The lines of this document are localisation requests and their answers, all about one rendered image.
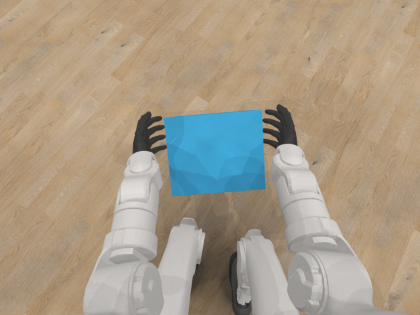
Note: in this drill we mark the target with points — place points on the right robot upper arm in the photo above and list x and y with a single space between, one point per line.
331 283

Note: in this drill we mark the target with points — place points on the left robot hand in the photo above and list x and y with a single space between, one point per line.
142 140

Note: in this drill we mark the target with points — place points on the left robot forearm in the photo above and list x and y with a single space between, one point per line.
132 236

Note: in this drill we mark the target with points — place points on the right robot foot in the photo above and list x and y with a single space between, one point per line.
243 308

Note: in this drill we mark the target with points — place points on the right robot hand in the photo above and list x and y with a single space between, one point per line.
286 134

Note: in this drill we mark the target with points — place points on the right robot forearm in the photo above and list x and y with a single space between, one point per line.
308 224

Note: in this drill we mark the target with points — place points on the carton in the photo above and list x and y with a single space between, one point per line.
214 153

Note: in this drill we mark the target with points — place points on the left robot upper arm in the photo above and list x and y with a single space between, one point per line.
131 288

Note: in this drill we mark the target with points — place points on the right robot thigh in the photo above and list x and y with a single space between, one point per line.
268 285

